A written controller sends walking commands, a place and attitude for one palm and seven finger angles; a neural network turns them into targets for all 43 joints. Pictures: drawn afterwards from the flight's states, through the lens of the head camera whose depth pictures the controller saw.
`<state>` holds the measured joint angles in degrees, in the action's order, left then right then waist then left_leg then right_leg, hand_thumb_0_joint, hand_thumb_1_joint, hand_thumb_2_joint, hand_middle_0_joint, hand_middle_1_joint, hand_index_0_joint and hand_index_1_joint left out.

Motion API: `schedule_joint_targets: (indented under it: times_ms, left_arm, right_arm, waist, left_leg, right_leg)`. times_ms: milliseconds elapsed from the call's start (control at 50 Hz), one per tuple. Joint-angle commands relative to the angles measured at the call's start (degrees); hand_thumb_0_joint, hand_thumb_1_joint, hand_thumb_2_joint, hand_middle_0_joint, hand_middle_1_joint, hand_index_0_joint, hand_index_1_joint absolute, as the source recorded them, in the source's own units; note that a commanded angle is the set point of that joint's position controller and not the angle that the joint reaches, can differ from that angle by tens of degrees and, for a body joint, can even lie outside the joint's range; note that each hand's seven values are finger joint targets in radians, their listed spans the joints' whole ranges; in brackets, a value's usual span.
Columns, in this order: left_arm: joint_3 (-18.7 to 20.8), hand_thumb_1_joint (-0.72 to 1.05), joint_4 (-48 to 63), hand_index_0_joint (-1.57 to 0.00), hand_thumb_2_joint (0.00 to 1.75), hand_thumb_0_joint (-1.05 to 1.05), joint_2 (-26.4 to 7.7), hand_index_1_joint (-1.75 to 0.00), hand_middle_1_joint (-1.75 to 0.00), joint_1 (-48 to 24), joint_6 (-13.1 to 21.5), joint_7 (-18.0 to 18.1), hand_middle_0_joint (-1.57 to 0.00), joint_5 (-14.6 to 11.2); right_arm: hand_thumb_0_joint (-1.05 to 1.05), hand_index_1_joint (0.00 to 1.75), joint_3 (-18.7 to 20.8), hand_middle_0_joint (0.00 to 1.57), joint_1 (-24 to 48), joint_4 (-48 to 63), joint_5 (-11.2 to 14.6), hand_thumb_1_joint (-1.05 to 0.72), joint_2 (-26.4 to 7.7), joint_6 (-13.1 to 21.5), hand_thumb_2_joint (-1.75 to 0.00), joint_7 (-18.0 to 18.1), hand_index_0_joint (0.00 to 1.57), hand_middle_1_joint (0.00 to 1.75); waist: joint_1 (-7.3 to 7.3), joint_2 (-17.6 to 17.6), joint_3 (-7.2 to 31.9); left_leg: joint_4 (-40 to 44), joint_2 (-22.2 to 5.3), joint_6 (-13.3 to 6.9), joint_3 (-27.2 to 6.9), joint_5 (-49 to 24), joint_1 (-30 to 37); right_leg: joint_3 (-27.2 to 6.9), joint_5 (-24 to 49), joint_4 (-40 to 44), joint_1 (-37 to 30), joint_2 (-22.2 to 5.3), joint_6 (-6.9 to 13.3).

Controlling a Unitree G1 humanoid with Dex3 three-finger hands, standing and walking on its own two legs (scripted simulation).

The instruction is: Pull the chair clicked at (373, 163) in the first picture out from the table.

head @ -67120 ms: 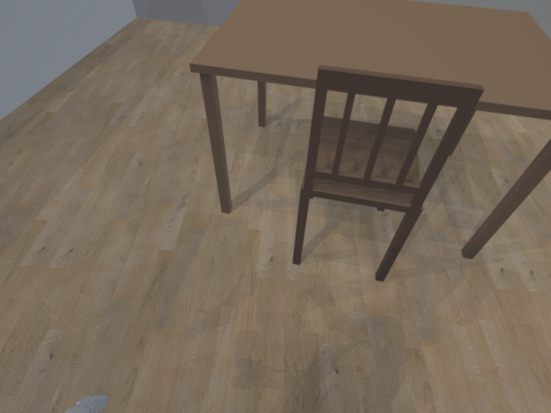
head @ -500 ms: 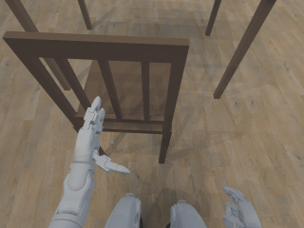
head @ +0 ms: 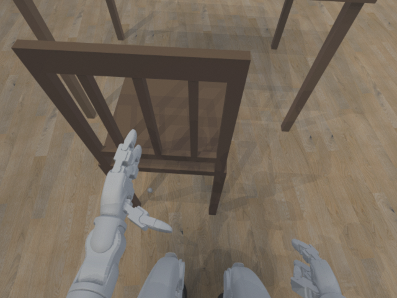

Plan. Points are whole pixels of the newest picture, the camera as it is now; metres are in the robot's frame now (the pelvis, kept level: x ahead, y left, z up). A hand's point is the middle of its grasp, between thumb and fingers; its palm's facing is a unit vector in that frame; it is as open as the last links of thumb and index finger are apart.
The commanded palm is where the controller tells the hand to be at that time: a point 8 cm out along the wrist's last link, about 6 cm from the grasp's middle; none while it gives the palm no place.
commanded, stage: push the fingers through the gap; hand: left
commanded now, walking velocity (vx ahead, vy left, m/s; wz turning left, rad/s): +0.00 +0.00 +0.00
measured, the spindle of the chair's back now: (150, 121) +0.47 +0.13 +0.03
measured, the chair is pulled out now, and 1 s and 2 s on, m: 0.30 0.30 0.30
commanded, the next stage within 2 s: hook a spindle and tug to test in 1.58 s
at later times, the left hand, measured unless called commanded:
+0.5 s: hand (154, 168) +0.36 +0.11 +0.02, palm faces -0.04 -1.00 -0.02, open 16.9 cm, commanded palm +0.35 +0.17 +0.02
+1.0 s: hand (159, 145) +0.42 +0.11 +0.01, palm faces -0.01 -1.00 -0.03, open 16.9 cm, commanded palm +0.40 +0.16 +0.02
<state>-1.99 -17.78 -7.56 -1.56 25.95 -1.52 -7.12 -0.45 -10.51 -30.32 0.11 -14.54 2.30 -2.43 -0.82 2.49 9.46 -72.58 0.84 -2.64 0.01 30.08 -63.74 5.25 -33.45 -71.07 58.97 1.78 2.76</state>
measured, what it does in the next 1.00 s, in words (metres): stands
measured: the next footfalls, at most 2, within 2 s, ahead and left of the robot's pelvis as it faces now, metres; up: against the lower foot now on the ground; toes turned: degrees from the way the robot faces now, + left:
none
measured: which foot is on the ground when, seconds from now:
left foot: down 0.00-1.00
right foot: down 0.00-1.00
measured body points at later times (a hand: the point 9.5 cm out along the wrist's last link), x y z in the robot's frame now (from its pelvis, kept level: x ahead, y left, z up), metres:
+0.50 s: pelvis +0.00 +0.00 +0.00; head +0.11 +0.01 +0.44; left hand +0.36 +0.17 +0.02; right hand +0.15 -0.25 -0.11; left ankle +0.04 +0.09 -0.62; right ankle +0.01 -0.10 -0.63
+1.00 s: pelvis +0.00 +0.00 +0.00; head +0.12 +0.01 +0.43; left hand +0.41 +0.16 +0.02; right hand +0.10 -0.25 -0.12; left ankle +0.04 +0.09 -0.62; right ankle +0.01 -0.10 -0.62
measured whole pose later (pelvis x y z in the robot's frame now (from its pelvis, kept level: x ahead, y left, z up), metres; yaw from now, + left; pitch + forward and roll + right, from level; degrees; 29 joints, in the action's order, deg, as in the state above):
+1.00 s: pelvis +0.00 +0.00 +0.00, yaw -1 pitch +24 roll -2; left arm 6.1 -43.0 -9.2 -27.3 28.6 1.2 -5.0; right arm 0.0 -13.8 -34.8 -1.5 -15.1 0.1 -3.5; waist -4.3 2.7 9.2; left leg -72.5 0.5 -3.0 0.9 29.5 -67.0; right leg 4.3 -32.6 -71.2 62.6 2.1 2.4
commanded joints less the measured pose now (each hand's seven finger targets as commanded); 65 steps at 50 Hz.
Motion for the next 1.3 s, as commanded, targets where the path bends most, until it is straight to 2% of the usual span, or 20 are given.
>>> schedule_joint_targets:
  times_ms: [0, 60, 260, 300, 360, 460, 480, 580, 620, 720, 760, 800, 860, 900, 980, 1060, 1140, 1160, 1240, 1280]
  left_arm:
    - [1.9, -0.5, 11.9, -0.06, 0.3, 0.0, -4.2, -0.08, -0.08, -15.0, 4.9, 0.7, -0.06, 0.5]
    - [5.0, -0.5, 10.0, -0.06, 0.3, 0.0, -6.4, -0.08, -0.08, -17.0, 5.4, 1.4, -0.06, 0.2]
    - [3.7, -0.5, 6.7, -0.06, 0.3, 0.0, -4.5, -0.08, -0.08, -18.4, 3.4, -0.3, -0.06, -0.4]
    - [2.5, -0.5, 5.4, -0.06, 0.3, 0.0, -3.0, -0.08, -0.08, -18.6, 3.2, 0.0, -0.06, -0.3]
    - [5.3, -0.5, 2.4, -0.06, 0.3, 0.0, -5.6, -0.08, -0.08, -22.6, 3.7, 0.9, -0.06, 0.2]
    - [8.2, -0.5, 0.7, -0.06, 0.3, 0.0, -8.3, -0.08, -0.08, -27.9, 5.7, 1.9, -0.06, 0.7]
    - [7.7, -0.5, 1.1, -0.06, 0.3, 0.0, -7.7, -0.08, -0.08, -29.2, 6.1, 1.7, -0.06, 0.7]
    - [5.2, -0.5, -3.5, -0.06, 0.3, 0.0, -4.9, -0.08, -0.08, -31.9, 5.2, 0.9, -0.06, 0.5]
    - [6.1, -0.5, -6.7, -0.06, 0.3, 0.0, -5.5, -0.08, -0.08, -33.9, 4.6, 1.0, -0.06, 0.5]
    - [6.9, -0.5, -6.1, -0.06, 0.3, 0.0, -5.8, -0.08, -0.08, -38.2, 5.8, 2.0, -0.06, 0.9]
    - [9.5, -0.5, -8.4, -0.06, 0.3, 0.0, -8.0, -0.08, -0.08, -36.6, 5.9, 2.6, -0.06, 1.1]
    - [7.0, -0.5, -9.6, -0.06, 0.3, 0.0, -5.0, -0.08, -0.08, -38.1, 6.1, 2.7, -0.06, 1.6]
    - [11.1, -0.5, -13.5, -0.06, 0.3, 0.0, -9.2, -0.08, -0.08, -39.8, 6.2, 3.0, -0.06, 1.9]
    - [9.6, -0.5, -12.0, -0.06, 0.3, 0.0, -7.9, -0.08, -0.08, -42.9, 7.1, 2.9, -0.06, 2.2]
    - [10.5, -0.5, -13.6, -0.06, 0.3, 0.0, -8.8, -0.08, -0.08, -46.6, 8.0, 3.0, -0.06, 2.0]
    - [11.9, -0.5, -17.5, -0.06, 0.3, 0.0, -9.9, -0.08, -0.08, -48.0, 8.0, 2.4, -0.06, 1.9]
    - [11.1, -0.5, -18.9, -0.06, 0.3, 0.0, -8.7, -0.08, -0.08, -51.0, 8.2, 1.8, -0.06, 1.9]
    - [12.6, -0.5, -20.3, -0.06, 0.3, 0.0, -10.3, -0.08, -0.08, -50.5, 8.3, 1.9, -0.06, 2.1]
    - [11.5, -0.5, -21.0, -0.06, 0.3, 0.0, -8.8, -0.08, -0.08, -51.3, 8.4, 1.8, -0.06, 2.2]
    - [13.8, -0.5, -20.6, -0.06, 0.3, 0.0, -11.3, -0.08, -0.08, -50.2, 8.8, 2.2, -0.06, 2.3]
  right_arm:
    - [0.0, 0.3, 2.9, 0.2, 0.4, 6.9, 0.2, -0.9, -7.7, 2.3, -0.9, 1.0, 0.2, 0.3]
    - [0.0, 0.3, 2.9, 0.2, 0.0, 6.0, -0.1, -0.9, -8.0, 2.5, -0.9, 1.2, 0.2, 0.3]
    - [0.0, 0.3, 3.4, 0.2, -1.7, 5.8, 0.1, -0.9, -8.4, 2.0, -0.9, 0.8, 0.2, 0.3]
    - [0.0, 0.3, 3.4, 0.2, -1.9, 5.5, 0.1, -0.9, -8.2, 1.7, -0.9, 0.6, 0.2, 0.3]
    - [0.0, 0.3, 3.4, 0.2, -1.9, 4.6, 0.0, -0.9, -8.5, 1.4, -0.9, 0.8, 0.2, 0.3]
    - [0.0, 0.3, 3.2, 0.2, -2.2, 4.0, -0.6, -0.9, -8.5, 1.3, -0.9, 0.8, 0.2, 0.3]
    - [0.0, 0.3, 3.2, 0.2, -2.2, 4.0, -0.6, -0.9, -8.5, 1.3, -0.9, 0.8, 0.2, 0.3]
    - [0.0, 0.3, 3.4, 0.2, -3.4, 3.1, -0.4, -0.9, -8.9, 1.0, -0.9, 0.5, 0.2, 0.3]
    - [0.0, 0.3, 3.5, 0.2, -4.0, 2.5, -0.4, -0.9, -9.1, 0.7, -0.9, 0.6, 0.2, 0.3]
    - [0.0, 0.3, 3.8, 0.2, -5.4, 1.9, -0.9, -0.9, -9.1, 0.7, -0.9, 0.2, 0.2, 0.3]
    - [0.0, 0.3, 3.9, 0.2, -6.0, 1.7, -1.1, -0.9, -9.5, 0.4, -0.9, 0.0, 0.2, 0.3]
    - [0.0, 0.3, 3.8, 0.2, -6.0, 1.7, -1.2, -0.9, -8.9, 0.0, -0.9, -0.4, 0.2, 0.3]
    - [0.0, 0.3, 3.7, 0.2, -6.4, 1.3, -1.2, -0.9, -9.3, -0.6, -0.9, -0.2, 0.2, 0.3]
    - [0.0, 0.3, 3.6, 0.2, -6.6, 1.4, -1.3, -0.9, -9.0, -0.6, -0.9, -0.3, 0.2, 0.3]
    - [0.0, 0.3, 3.7, 0.2, -7.3, 0.8, -1.5, -0.9, -9.3, -0.7, -0.9, -0.4, 0.2, 0.3]
    - [0.0, 0.3, 3.8, 0.2, -8.4, 0.0, -1.5, -0.9, -9.6, -0.9, -0.9, -0.4, 0.2, 0.3]
    - [0.0, 0.3, 3.9, 0.2, -9.1, -0.4, -1.6, -0.9, -9.5, -1.1, -0.9, -0.6, 0.2, 0.3]
    - [0.0, 0.3, 4.0, 0.2, -9.4, -0.3, -1.5, -0.9, -9.8, -1.2, -0.9, -0.6, 0.2, 0.3]
    - [0.0, 0.3, 3.9, 0.2, -9.7, -0.4, -1.7, -0.9, -9.6, -1.6, -0.9, -1.0, 0.2, 0.3]
    - [0.0, 0.3, 4.0, 0.2, -9.9, 0.0, -1.7, -0.9, -10.0, -1.9, -0.9, -1.1, 0.2, 0.3]
  waist:
    - [-2.18, -0.9, 18.5]
    - [-1.82, -1.9, 20.0]
    - [-1.56, -0.6, 23.9]
    - [-2.29, -2.1, 22.3]
    - [-2.68, -3.5, 20.1]
    - [-2.2, -1.4, 22.0]
    - [-2.33, 0.2, 23.1]
    - [-3.64, -0.4, 23.0]
    - [-4.12, -2.2, 21.6]
    - [-3.71, 1.5, 26.3]
    - [-3.38, -1.2, 26.6]
    - [-4.1, -0.8, 25.7]
    - [-3.97, -2.8, 23.6]
    - [-4.29, -0.1, 25.3]
    - [-5.03, 0.8, 26.5]
    - [-5.7, -1.7, 25.9]
    - [-6.2, -0.7, 26.5]
    - [-5.84, -0.4, 26.2]
    - [-5.93, 0.6, 26.3]
    - [-5.12, 0.3, 27.2]
  left_leg:
    - [7.9, -0.4, 0.6, -4.4, -12.6, 17.0]
    - [7.3, -0.3, 0.5, -4.2, -13.1, 16.3]
    - [8.2, -0.6, 1.0, -4.6, -19.6, 20.7]
    - [8.4, -0.8, 1.0, -4.6, -19.7, 20.4]
    - [7.8, -0.5, 0.6, -4.1, -16.2, 17.1]
    - [7.4, -0.2, 0.7, -3.6, -15.4, 16.5]
    - [7.4, -0.2, 0.8, -3.6, -16.5, 17.9]
    - [7.7, -0.7, 0.9, -4.4, -17.1, 19.7]
    - [8.0, -0.7, 0.9, -4.6, -15.8, 18.4]
    - [7.9, -0.7, 1.6, -5.1, -21.0, 23.1]
    - [7.6, -0.8, 1.5, -5.0, -22.4, 21.7]
    - [7.5, -0.7, 1.3, -4.4, -21.4, 21.1]
    - [7.5, -0.4, 0.9, -3.7, -17.7, 16.9]
    - [7.4, -0.4, 1.0, -3.7, -18.3, 18.5]
    - [7.2, -0.5, 1.1, -3.9, -19.2, 19.6]
    - [6.8, -0.4, 0.8, -3.7, -18.7, 17.7]
    - [6.7, -0.4, 0.8, -3.6, -18.6, 18.4]
    - [6.8, -0.5, 1.0, -3.8, -18.8, 18.6]
    - [7.0, -0.3, 0.9, -3.5, -18.5, 18.5]
    - [7.0, -0.4, 1.0, -3.6, -19.5, 18.8]
  right_leg:
    - [-4.4, 13.6, 10.3, -5.5, -0.5, -0.5]
    - [-4.7, 14.2, 10.0, -6.4, -0.4, -0.5]
    - [-3.9, 19.9, 9.7, -7.9, -0.4, -0.4]
    - [-3.7, 20.3, 10.0, -7.4, -0.4, -0.6]
    - [-4.3, 17.8, 10.2, -6.6, -0.4, -0.8]
    - [-5.1, 17.1, 9.9, -7.3, -0.2, -0.6]
    - [-5.0, 18.1, 9.6, -7.1, -0.4, -0.6]
    - [-4.1, 17.7, 9.8, -4.8, -0.2, -0.6]
    - [-4.0, 16.6, 10.2, -4.6, -0.1, -0.7]
    - [-3.4, 19.6, 9.2, -4.2, 0.0, -0.4]
    - [-3.5, 21.4, 8.7, -5.3, 0.1, -0.5]
    - [-3.7, 21.1, 9.0, -4.8, 0.1, -0.7]
    - [-4.4, 19.2, 9.6, -6.0, 0.2, -0.8]
    - [-4.5, 19.6, 9.4, -5.6, 0.1, -0.7]
    - [-4.5, 20.0, 9.2, -4.7, 0.2, -0.7]
    - [-4.9, 20.5, 9.4, -5.7, 0.4, -0.9]
    - [-4.8, 20.2, 9.6, -5.0, 0.4, -0.9]
    - [-4.5, 19.8, 9.3, -4.2, 0.4, -0.8]
    - [-4.6, 19.6, 9.6, -4.3, 0.5, -0.8]
    - [-4.6, 20.3, 9.3, -4.9, 0.6, -0.7]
